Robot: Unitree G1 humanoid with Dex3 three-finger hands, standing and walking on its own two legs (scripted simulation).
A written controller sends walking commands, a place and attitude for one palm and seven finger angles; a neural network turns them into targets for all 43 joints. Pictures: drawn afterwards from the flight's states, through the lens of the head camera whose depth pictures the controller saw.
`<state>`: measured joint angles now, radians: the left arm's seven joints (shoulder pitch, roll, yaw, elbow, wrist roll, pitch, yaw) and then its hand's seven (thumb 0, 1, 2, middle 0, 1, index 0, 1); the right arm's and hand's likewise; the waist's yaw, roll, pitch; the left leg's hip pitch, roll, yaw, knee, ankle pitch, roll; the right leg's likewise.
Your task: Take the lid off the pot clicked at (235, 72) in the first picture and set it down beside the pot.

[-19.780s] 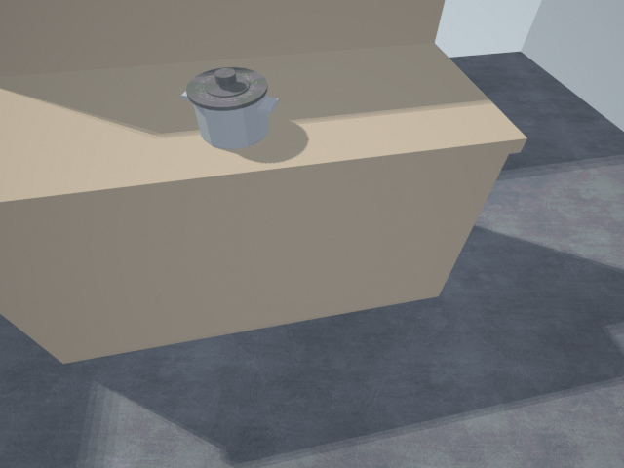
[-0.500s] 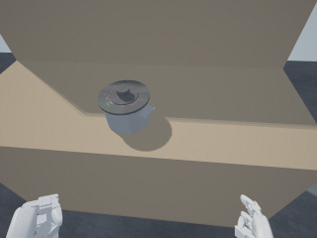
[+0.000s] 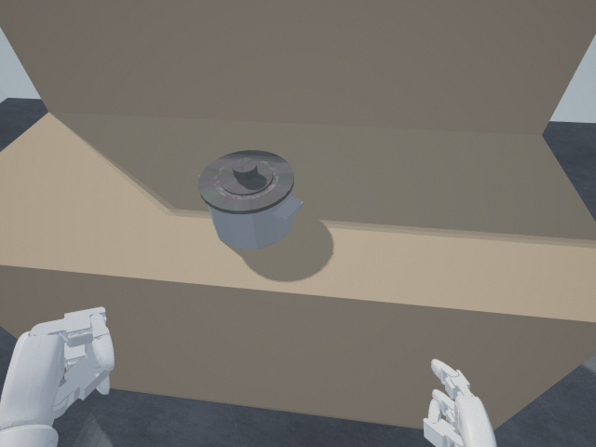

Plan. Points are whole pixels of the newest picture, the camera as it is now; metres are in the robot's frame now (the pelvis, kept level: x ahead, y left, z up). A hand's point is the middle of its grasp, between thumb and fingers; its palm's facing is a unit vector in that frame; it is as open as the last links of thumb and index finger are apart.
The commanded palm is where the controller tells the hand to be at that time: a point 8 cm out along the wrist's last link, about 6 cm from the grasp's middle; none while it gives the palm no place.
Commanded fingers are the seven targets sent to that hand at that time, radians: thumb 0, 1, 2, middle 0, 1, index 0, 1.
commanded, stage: reach forward and open the fingers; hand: left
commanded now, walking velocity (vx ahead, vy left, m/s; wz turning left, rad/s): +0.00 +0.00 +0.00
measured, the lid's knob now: (244, 168) +0.52 +0.17 +0.10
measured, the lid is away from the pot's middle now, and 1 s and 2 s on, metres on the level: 0.00 0.00 0.00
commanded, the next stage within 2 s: move the open hand above the knob in 1.16 s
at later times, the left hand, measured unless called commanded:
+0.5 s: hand (95, 346) +0.18 +0.25 +0.11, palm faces -0.20 -0.04 -0.98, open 3.7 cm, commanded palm +0.18 +0.26 +0.17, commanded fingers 0.00 0.17 1.29 -1.04 -0.68 -1.04 -0.68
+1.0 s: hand (105, 293) +0.23 +0.25 +0.14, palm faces -0.15 -0.02 -0.99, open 9.6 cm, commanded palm +0.22 +0.25 +0.21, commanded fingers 0.00 -0.32 1.43 -0.82 -0.08 -0.82 -0.08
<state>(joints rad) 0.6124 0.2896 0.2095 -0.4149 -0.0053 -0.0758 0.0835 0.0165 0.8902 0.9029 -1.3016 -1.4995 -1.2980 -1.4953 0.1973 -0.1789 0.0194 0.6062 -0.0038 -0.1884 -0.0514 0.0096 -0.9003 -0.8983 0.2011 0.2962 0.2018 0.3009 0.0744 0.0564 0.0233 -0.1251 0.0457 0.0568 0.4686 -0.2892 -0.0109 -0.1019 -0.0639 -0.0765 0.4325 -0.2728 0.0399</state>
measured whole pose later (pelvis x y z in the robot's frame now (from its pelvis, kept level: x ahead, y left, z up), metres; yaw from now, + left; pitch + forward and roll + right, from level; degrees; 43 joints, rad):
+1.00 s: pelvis -0.04 +0.00 +0.00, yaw +1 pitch -1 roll +0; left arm 0.03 0.66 0.06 -0.19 0.74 0.02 -0.30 0.00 -0.23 1.39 -0.86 -0.18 -0.86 -0.18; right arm 0.15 -0.29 0.00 0.58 0.04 0.01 -0.01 0.01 -0.90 -0.90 0.20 0.30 0.20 0.30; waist 0.06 0.14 0.02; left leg -0.20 0.02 0.04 0.40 -0.19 0.00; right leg -0.18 -0.08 -0.09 0.40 -0.19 0.04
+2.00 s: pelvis -0.02 -0.01 +0.00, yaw +1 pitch +2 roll +1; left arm -0.57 0.61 -0.13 0.25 0.83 0.16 -0.45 0.00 -0.33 1.48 -0.84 -0.08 -0.84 -0.08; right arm 0.16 -0.31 0.00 0.59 0.07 0.07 0.01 0.01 -0.91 -0.90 0.20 0.30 0.20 0.30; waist -0.01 0.11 0.01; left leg -0.24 0.02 0.05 0.43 -0.22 -0.01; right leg -0.25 -0.08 -0.08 0.46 -0.25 0.03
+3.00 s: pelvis +0.00 +0.01 +0.00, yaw -2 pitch +9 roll +0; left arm -1.11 0.52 -0.18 0.92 0.92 0.15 -0.38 0.00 -0.33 1.48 -0.84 -0.08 -0.84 -0.08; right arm 0.32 -0.29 -0.01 0.69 0.06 0.06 -0.02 0.00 -0.90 -0.90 0.20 0.30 0.20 0.30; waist -0.11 0.07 -0.05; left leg -0.34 0.02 0.09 0.44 -0.25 0.01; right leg -0.35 -0.08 -0.03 0.44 -0.24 0.05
